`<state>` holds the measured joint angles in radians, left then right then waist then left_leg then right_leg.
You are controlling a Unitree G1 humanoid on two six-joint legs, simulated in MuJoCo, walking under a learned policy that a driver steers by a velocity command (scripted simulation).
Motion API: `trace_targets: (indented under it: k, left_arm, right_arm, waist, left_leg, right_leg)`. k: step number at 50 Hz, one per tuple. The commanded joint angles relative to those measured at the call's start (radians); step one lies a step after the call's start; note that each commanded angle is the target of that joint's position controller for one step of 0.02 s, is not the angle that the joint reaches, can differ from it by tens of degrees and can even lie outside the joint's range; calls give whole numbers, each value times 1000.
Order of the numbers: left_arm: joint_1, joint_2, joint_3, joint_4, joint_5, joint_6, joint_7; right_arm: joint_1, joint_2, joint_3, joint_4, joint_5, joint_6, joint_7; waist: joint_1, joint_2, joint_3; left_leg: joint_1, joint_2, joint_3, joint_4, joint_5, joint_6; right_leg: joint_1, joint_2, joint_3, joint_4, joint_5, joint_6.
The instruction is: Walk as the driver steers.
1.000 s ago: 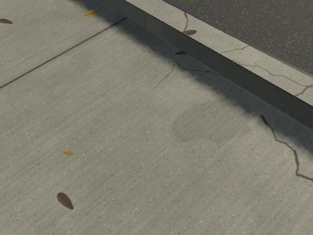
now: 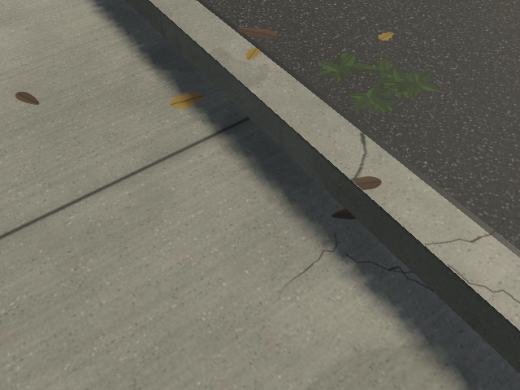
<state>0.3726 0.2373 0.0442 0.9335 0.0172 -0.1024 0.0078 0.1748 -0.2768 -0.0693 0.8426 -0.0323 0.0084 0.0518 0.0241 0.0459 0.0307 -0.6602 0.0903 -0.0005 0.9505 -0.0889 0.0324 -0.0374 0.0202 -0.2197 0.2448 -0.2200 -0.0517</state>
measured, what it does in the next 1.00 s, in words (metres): walks ahead: left foot, then right foot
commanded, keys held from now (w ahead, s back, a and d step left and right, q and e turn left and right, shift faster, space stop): w+q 0.40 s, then w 0.06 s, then w+e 0.54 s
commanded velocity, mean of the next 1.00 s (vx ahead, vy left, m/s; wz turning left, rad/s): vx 0.50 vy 0.00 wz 0.16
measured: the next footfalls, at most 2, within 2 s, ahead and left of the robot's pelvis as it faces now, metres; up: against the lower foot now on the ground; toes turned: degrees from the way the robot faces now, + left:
left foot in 0.22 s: +0.26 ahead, +0.12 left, +0.00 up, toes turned +13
right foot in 0.78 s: +0.61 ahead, +0.05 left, +0.00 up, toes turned +11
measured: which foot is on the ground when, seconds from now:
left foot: up 0.00-0.20, down 0.22-0.80, up 0.82-1.00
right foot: down 0.00-0.22, up 0.24-0.76, down 0.78-1.00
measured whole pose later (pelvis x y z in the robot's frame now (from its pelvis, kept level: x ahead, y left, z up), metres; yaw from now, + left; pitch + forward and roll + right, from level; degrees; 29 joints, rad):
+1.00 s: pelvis +0.55 +0.09 +0.00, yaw +6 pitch +0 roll +0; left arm 0.34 0.27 0.06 0.88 0.00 -0.04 -0.02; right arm 0.18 -0.26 -0.02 0.78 -0.05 -0.05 0.01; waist 0.02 0.03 0.05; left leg -0.56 0.07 -0.05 1.04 -0.27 -0.01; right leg -0.19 0.14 0.03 0.36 -0.16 -0.13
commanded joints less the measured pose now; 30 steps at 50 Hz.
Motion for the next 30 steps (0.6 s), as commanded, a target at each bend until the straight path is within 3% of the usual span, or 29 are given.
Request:
trace_targets:
  k: [1,5,7,9,10,11,12,13,14,15,16,17,19,21,24,30]
  left_arm:
    - [-24,112,21,-50,1,-17,2]
    - [41,138,29,-22,3,-1,10]
    - [44,155,33,-16,6,13,16]
    - [39,189,42,-14,8,32,19]
    - [35,200,45,-18,6,43,18]
    - [18,194,43,-37,5,47,15]
    - [41,79,18,-107,-8,39,0]
    - [-42,132,31,-156,1,27,-9]
    - [-142,136,30,-180,-1,18,-13]
    - [-132,118,21,-176,-8,6,-13]
    - [-111,115,22,-159,0,8,-11]
    - [-88,116,22,-155,20,25,-11]
    - [-66,107,22,-155,34,59,-18]
    - [-93,91,18,-167,31,76,-24]
    - [-201,87,14,-196,28,79,-29]
    - [-362,82,1,-235,9,68,-43]
  right_arm:
    - [-91,3,15,-86,-1,-10,14]
    - [-192,-8,20,-134,-8,-13,25]
    - [-186,-18,16,-141,-12,-13,22]
    - [-85,-42,2,-119,-12,-16,11]
    - [31,-62,-12,-86,-13,-26,1]
    - [203,-114,-38,-32,-24,-35,-15]
    - [230,-239,-71,-34,-25,-33,-30]
    - [234,-277,-78,-60,6,-23,-32]
    - [209,-253,-72,-41,15,-16,-39]
    - [164,-196,-58,-36,23,-20,-45]
    - [113,-154,-47,-43,23,-26,-49]
    - [77,-124,-37,-47,32,-33,-52]
    - [81,-111,-29,-52,36,-53,-49]
    - [115,-133,-34,-43,35,-65,-45]
    - [187,-121,-26,-22,31,-71,-46]
    - [271,-114,-11,15,19,-87,-51]
  waist:
    - [-8,-116,52]
    - [22,-114,74]
    - [9,-125,57]
    - [-40,-148,-15]
    - [-89,-136,-87]
    - [-169,-70,-183]
    - [-129,147,-268]
    - [-138,103,-328]
    - [-137,3,-193]
    - [-95,-31,-90]
    - [-49,-60,-42]
    - [-12,-49,-32]
    - [9,-30,-60]
    - [8,-29,-53]
    - [-34,-2,-7]
    - [-102,14,25]
  left_leg:
    - [2,2,39,-146,100,3]
    - [25,-22,106,-276,30,51]
    - [79,-64,140,-314,-62,86]
    - [215,-139,172,-334,-177,131]
    - [354,-179,169,-384,-184,159]
    - [607,-144,73,-459,-177,202]
    - [911,156,-392,-504,-271,313]
    - [978,265,-771,-652,-174,386]
    - [905,232,-589,-664,-76,353]
    - [762,199,-461,-668,45,317]
    - [657,136,-370,-679,139,272]
    - [582,88,-307,-692,205,251]
    - [534,50,-263,-702,291,251]
    - [513,30,-238,-726,274,246]
    - [549,25,-225,-768,249,215]
    - [711,53,-143,-785,349,150]
  right_leg:
    - [-39,-262,72,-117,291,-89]
    - [76,-298,16,-69,407,-77]
    - [132,-305,-19,19,635,-64]
    - [162,-307,-45,223,927,-56]
    - [130,-301,-54,409,921,-48]
    - [-35,-278,-65,679,713,-13]
    - [-456,-144,-57,1029,-23,46]
    - [-651,-11,163,1201,-329,70]
    - [-743,-76,238,1191,-220,58]
    - [-711,-115,233,1099,-130,53]
    - [-646,-142,237,1011,-101,54]
    - [-581,-153,242,963,-92,66]
    - [-524,-150,235,917,-88,88]
    - [-543,-145,220,849,-40,102]
    - [-624,-152,208,711,82,104]
    - [-659,-122,175,473,234,46]
Velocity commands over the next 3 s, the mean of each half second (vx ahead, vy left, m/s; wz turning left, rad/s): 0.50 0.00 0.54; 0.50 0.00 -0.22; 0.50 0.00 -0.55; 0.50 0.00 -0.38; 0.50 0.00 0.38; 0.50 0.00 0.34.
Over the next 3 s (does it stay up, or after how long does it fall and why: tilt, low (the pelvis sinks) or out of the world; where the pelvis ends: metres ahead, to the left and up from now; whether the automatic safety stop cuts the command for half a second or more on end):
stays up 1.67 0.00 0.12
